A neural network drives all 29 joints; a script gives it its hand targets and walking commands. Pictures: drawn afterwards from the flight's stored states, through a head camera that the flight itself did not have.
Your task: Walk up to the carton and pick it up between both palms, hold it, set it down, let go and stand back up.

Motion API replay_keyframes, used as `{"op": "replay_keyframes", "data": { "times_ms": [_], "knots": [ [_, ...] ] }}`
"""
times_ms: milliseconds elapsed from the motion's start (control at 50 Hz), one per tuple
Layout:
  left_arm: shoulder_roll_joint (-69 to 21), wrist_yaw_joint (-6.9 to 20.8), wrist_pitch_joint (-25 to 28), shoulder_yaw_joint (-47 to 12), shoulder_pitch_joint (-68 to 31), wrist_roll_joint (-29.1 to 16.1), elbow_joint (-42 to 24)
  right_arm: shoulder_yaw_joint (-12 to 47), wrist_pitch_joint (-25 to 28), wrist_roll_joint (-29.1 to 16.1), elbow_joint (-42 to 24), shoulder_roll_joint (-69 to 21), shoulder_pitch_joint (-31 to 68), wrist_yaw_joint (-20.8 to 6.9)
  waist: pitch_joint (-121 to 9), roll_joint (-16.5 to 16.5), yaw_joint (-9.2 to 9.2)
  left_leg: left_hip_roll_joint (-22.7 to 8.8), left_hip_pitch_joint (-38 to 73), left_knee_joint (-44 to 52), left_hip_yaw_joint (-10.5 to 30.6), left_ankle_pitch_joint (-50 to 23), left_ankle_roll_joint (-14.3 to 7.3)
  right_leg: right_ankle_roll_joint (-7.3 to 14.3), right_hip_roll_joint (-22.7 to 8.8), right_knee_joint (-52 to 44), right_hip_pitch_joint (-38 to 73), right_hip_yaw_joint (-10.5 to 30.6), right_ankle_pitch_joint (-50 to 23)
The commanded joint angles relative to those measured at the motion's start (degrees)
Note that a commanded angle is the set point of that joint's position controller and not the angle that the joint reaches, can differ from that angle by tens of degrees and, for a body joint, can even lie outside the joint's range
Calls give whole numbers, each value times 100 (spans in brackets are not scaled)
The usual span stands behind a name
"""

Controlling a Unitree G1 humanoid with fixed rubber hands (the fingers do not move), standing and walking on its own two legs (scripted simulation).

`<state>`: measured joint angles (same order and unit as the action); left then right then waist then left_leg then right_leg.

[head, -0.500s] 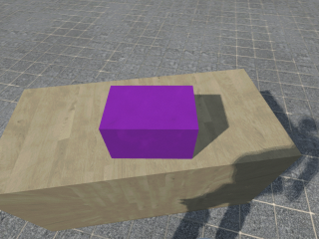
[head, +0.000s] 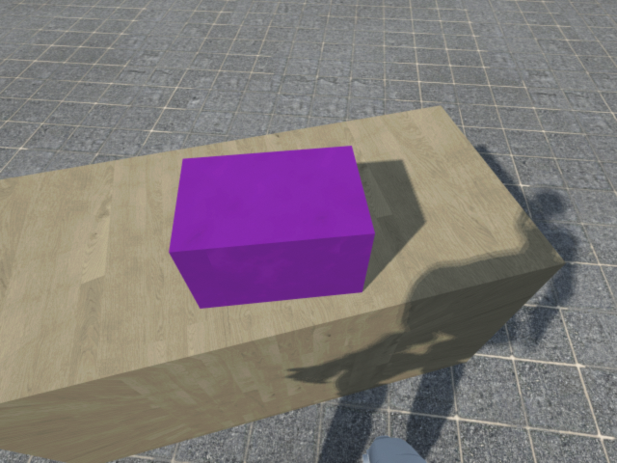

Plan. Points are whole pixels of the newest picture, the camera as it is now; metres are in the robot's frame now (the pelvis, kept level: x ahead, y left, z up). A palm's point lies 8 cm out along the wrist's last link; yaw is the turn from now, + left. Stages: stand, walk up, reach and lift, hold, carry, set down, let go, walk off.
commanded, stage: walk up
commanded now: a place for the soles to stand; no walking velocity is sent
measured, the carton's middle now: (275, 227) +0.49 +0.06 -0.06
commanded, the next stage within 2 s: reach and lift in 1.40 s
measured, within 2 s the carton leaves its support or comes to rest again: neither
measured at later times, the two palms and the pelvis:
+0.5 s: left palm out of the picture +0.09 +0.24 -0.12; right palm out of the picture -0.01 -0.24 -0.12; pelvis +0.00 +0.01 +0.01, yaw -2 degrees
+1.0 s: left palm out of the picture +0.03 +0.22 -0.11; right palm out of the picture -0.02 -0.26 -0.12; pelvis +0.00 -0.02 +0.02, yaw +1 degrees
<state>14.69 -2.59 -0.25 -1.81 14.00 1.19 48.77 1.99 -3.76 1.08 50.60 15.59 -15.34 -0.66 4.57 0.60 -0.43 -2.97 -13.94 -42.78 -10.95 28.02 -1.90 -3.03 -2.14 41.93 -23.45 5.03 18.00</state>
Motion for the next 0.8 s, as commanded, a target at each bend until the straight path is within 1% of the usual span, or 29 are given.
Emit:
{"op": "replay_keyframes", "data": {
  "times_ms": [0,20,40,60,80,100,120,140,160,180,200,220,240,260,280,300,320,380,420,540,620,700,780],
  "knots": [
    [740,-41,-16,129,-270,19,-426,-291,241,4,-185,983,-657,15,-421,206,-194,-882,703,1972,1248,-2187,-79,573,193,20,-235,-22,-1560],
    [489,-69,8,48,-224,3,-461,-322,246,-28,-183,1077,-615,33,-359,376,-204,-1193,703,2051,1353,-3054,-249,410,373,206,-320,-419,-1004],
    [409,-85,15,11,-136,20,-374,-312,216,0,-192,1050,-663,57,-143,433,-191,-1326,739,2000,1162,-3562,-255,427,301,316,-432,-537,-30],
    [362,-92,21,32,-142,15,-333,-334,187,14,-207,1033,-604,78,-63,527,-182,-1370,831,1950,1088,-3817,-267,468,270,291,-551,-525,483],
    [377,-83,31,33,-203,9,-289,-295,144,-1,-225,999,-524,88,118,604,-195,-1326,516,1968,898,-3695,-269,501,232,252,-340,-574,514],
    [364,-71,75,43,-213,42,-309,-253,105,13,-156,952,-398,80,155,570,-97,-1096,529,1658,671,-3758,-207,546,196,-407,-54,-660,75],
    [417,-70,145,75,-59,35,-266,-241,90,-13,-219,916,-297,63,28,510,-14,-928,328,1285,462,-3937,-66,613,56,-657,449,-565,-1323],
    [515,-15,157,87,150,12,-189,-230,124,3,-226,836,-426,63,-342,324,15,-798,144,1165,363,-3467,76,698,-70,-651,949,-323,-2209],
    [695,12,133,156,161,34,-166,-204,152,-79,-180,722,-635,67,-480,207,-26,-691,-204,1118,437,-2741,270,912,-307,-509,1365,145,-2635],
    [820,31,108,193,321,19,-86,-167,143,-50,-149,628,-768,75,-585,6,17,-529,-209,1014,480,-2231,380,1105,-561,-546,1431,577,-2675],
    [914,35,73,193,250,1,-72,-155,138,-58,-175,608,-726,91,-623,-303,41,-454,-147,1032,622,-1920,392,1146,-631,-675,1200,703,-2481],
    [829,29,39,165,125,-26,-87,-172,137,-79,-181,636,-704,94,-501,-334,80,-425,-53,1187,657,-1743,430,1108,-576,-748,931,625,-2152],
    [781,28,13,137,-40,-3,-46,-190,171,-79,-138,688,-806,86,-496,-446,17,-512,76,1434,701,-1963,451,1012,-457,-630,901,392,-2096],
    [612,20,-1,59,-110,6,-37,-247,194,-86,-114,811,-846,77,-374,-44,20,-556,302,1723,681,-2015,335,810,-284,-551,537,48,-2075],
    [510,20,-5,15,-263,2,-40,-269,218,-96,-69,779,-805,78,-109,130,-29,-700,316,2011,775,-2240,228,660,-131,-421,350,-215,-1924],
    [379,34,-3,-36,-284,-6,21,-247,233,-116,-109,791,-747,95,112,133,7,-947,94,2153,820,-2413,115,588,-142,-551,431,-480,-1590],
    [378,40,6,-48,-251,0,81,-246,244,-114,-70,775,-752,99,121,86,47,-941,78,2154,781,-2547,74,568,-146,-638,535,-496,-1556],
    [465,69,49,-41,-209,23,234,-240,280,-76,23,753,-904,106,-128,67,27,-758,315,1945,559,-2710,84,610,-207,-785,771,-449,-1968],
    [497,69,71,-37,-204,17,304,-244,289,-74,75,698,-984,100,-267,89,3,-659,433,1880,510,-2603,74,640,-259,-834,845,-422,-2077],
    [502,75,58,-63,-251,-9,446,-235,273,-90,196,595,-982,107,-67,28,7,-617,212,2129,592,-1548,-83,630,-289,-1043,814,-352,-1533],
    [530,92,81,-67,-160,-15,543,-219,286,-67,319,571,-986,107,50,-85,28,-545,192,2191,602,-1094,-168,632,-314,-1228,737,-226,-1274],
    [561,105,106,-65,-74,-18,620,-198,312,-48,457,536,-1049,111,70,-216,8,-460,330,2138,642,-1049,-175,664,-384,-1443,633,-93,-1194],
    [572,111,124,-66,28,-22,686,-179,344,-33,577,514,-1089,119,22,-264,8,-428,456,2126,683,-1100,-157,691,-437,-1579,613,-10,-1176]
  ]
}}
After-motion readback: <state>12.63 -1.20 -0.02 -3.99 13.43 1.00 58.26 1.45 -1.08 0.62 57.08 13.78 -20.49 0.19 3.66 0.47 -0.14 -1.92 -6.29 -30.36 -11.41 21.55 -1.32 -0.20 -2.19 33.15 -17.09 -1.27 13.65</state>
